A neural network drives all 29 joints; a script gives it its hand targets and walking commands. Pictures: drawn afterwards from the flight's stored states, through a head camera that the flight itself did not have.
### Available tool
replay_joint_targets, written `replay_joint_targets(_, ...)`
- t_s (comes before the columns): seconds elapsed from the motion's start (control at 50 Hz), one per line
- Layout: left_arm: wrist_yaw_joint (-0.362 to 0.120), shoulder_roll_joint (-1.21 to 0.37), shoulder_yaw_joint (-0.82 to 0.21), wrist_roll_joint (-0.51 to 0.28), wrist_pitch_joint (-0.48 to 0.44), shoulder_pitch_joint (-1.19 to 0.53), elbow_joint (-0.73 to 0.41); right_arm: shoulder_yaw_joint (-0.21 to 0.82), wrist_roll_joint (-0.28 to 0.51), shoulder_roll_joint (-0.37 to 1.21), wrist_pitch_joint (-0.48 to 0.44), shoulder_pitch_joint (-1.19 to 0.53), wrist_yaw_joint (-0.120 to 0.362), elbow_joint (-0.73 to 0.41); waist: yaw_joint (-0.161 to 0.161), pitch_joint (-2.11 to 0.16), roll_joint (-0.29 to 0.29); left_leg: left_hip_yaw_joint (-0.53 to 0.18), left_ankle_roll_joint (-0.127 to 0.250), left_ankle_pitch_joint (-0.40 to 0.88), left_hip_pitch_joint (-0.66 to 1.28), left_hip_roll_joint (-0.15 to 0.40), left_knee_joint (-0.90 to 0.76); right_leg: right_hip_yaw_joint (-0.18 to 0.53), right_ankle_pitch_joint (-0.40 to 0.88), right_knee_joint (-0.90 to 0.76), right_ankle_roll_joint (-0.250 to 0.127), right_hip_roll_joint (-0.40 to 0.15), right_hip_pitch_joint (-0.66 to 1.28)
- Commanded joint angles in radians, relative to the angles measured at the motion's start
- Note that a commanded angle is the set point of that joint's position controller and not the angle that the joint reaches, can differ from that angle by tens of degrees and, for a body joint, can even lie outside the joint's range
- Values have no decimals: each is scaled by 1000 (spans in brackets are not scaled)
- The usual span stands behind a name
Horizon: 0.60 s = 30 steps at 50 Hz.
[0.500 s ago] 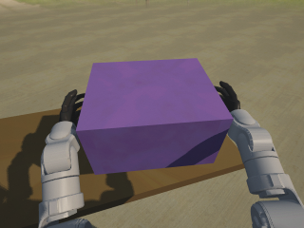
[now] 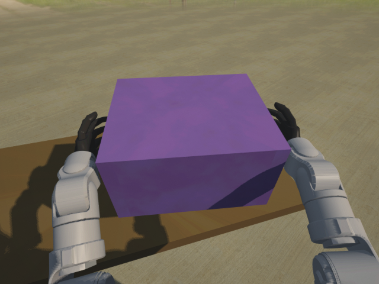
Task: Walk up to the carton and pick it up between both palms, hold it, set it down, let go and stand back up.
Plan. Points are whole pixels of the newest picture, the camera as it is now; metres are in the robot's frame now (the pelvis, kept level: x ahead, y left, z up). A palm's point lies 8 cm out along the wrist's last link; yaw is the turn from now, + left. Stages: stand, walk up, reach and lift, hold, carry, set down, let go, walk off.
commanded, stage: hold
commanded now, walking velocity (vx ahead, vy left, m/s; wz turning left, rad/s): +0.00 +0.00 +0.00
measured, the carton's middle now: (188, 138) +0.40 +0.00 +0.15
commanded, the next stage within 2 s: none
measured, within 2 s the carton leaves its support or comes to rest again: neither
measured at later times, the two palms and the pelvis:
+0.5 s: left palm (87, 152) +0.35 +0.20 +0.18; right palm (287, 140) +0.35 -0.20 +0.17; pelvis +0.00 +0.00 +0.00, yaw +0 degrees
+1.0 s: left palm (91, 153) +0.35 +0.20 +0.18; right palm (289, 143) +0.35 -0.20 +0.17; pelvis +0.00 +0.00 +0.00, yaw -1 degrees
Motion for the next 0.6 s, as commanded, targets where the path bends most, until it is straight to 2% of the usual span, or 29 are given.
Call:
replay_joint_targets(0.0, -151, -424, -488, -152, -60, -645, -186, 370, 116, 468, -73, -736, 143, -359, -3, -398, 30, 45, -39, 194, 124, -52, -7, -31, 211, 4, -5, 45, 115)
replay_joint_targets(0.4, -150, -423, -491, -153, -61, -642, -195, 370, 118, 465, -74, -732, 142, -366, -5, -398, 34, 44, -43, 209, 130, -52, -2, -34, 221, 6, -6, 47, 116)
replay_joint_targets(0.42, -148, -431, -475, -136, -64, -655, -199, 377, 114, 469, -68, -703, 147, -317, -12, -361, 49, 50, -33, 174, 126, -55, -15, -16, 191, 6, -8, 43, 108)
replay_joint_targets(0.46, -148, -441, -479, -133, -65, -656, -198, 382, 112, 479, -77, -716, 154, -325, -2, -364, 46, 50, -28, 157, 118, -52, -23, -16, 170, 7, -9, 41, 112)
replay_joint_targets(0.58, -141, -446, -501, -146, -75, -644, -217, 401, 119, 487, -91, -717, 154, -360, -3, -405, 30, 46, -29, 212, 140, -51, -6, -16, 220, 16, -7, 49, 117)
